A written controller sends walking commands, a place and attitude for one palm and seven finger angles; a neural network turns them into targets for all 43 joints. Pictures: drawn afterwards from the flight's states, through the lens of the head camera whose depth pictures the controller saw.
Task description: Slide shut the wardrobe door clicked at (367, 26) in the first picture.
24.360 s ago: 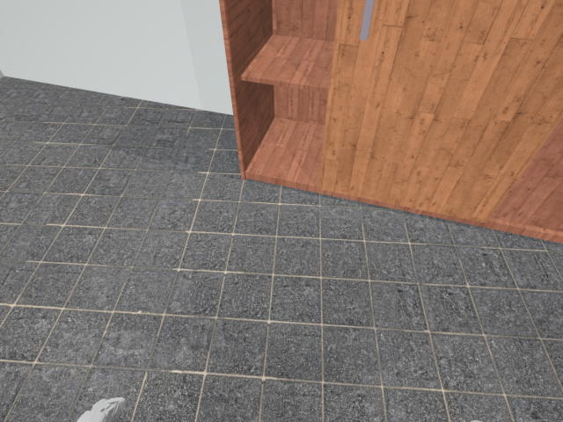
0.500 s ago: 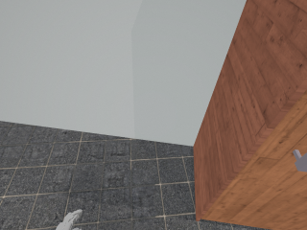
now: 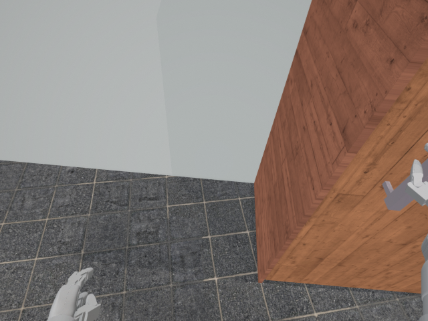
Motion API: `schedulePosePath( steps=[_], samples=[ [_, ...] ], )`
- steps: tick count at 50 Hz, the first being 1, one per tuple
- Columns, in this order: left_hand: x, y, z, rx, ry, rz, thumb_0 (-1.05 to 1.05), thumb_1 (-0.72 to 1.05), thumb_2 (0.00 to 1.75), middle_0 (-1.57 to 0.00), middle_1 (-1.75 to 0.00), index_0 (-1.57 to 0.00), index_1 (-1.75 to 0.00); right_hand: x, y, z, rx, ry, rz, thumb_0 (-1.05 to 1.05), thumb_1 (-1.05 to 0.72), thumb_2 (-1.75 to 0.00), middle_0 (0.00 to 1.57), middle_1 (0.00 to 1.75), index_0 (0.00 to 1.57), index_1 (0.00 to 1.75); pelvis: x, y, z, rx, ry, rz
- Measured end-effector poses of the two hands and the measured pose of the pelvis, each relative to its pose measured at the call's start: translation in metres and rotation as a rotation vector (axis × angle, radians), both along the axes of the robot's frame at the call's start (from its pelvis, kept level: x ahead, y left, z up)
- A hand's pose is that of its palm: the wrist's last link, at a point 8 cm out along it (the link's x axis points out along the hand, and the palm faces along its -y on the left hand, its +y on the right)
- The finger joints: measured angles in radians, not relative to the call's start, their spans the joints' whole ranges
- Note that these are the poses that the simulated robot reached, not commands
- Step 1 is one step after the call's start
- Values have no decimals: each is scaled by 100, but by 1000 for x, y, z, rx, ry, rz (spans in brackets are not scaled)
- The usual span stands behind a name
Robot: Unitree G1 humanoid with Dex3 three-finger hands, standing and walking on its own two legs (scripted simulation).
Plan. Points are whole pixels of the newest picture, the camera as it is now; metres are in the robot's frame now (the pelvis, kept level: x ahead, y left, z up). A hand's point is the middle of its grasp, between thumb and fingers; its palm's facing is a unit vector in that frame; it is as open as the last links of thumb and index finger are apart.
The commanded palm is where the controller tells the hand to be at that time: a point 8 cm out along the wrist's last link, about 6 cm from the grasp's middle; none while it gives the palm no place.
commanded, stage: stop walking and hold the door there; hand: right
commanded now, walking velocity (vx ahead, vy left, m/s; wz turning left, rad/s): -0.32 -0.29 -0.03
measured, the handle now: out of the picture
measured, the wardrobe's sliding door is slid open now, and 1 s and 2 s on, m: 0.00 0.00 0.00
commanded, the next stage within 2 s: loosen the grip on the handle in 1.12 s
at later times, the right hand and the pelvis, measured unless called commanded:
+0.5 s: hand (417, 184) +0.34 -0.31 +0.13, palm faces +0.35 +0.91 -0.23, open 5.9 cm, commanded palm +0.30 -0.35 +0.12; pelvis -0.06 -0.07 +0.00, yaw +4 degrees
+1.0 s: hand (416, 183) +0.34 -0.31 +0.13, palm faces +0.37 +0.90 -0.25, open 5.8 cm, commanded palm +0.30 -0.35 +0.12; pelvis -0.04 -0.05 +0.01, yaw +4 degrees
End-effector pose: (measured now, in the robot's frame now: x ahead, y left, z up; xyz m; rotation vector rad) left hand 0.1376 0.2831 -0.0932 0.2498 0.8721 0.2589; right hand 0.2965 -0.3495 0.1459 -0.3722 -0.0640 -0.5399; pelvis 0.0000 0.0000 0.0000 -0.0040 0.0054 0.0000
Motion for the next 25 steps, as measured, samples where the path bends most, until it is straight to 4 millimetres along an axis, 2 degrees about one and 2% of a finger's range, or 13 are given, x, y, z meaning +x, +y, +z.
schedulePosePath(
  steps=[3,7,11,14,16,19,25],
  samples=[
    [-3,-23,-2,3,-5,-1,1,91,90,-20,-30,-20,-30,1,-5,-2,-9,-9,59,-22,-58,-81,44,138,30,136,-14,-20,-4,-22,-5,-12],
    [-16,-63,-5,-43,-26,1,1,91,90,-20,-30,-20,-30,2,-8,-3,6,-21,116,-21,-60,-80,45,139,30,137,-35,-44,-5,-38,-20,39],
    [-38,-106,-9,-122,-32,-11,1,91,90,-20,-30,-20,-30,2,-5,-4,60,-29,133,-18,-65,-79,45,139,26,136,-49,-54,-3,-16,-17,55],
    [-61,-127,-15,-167,1,-30,1,91,90,-20,-30,-20,-30,2,-4,-4,80,-22,136,-17,-66,-78,43,139,25,137,-56,-56,-1,-14,-4,58],
    [-78,-134,-21,-180,34,-43,1,90,90,-21,-30,-20,-30,2,-4,-3,85,-15,140,-16,-67,-78,43,139,24,137,-61,-58,-1,-9,-4,63],
    [-104,-134,-26,-174,89,-27,1,90,90,-21,-30,-21,-30,2,-5,-1,88,13,158,-16,-67,-78,42,139,26,137,-65,-65,3,16,-14,61],
    [-143,-109,-21,-84,159,44,1,90,90,-21,-30,-21,-30,4,-6,-2,124,11,188,-14,-67,-80,43,139,32,138,-65,-73,4,14,-25,74]
  ],
)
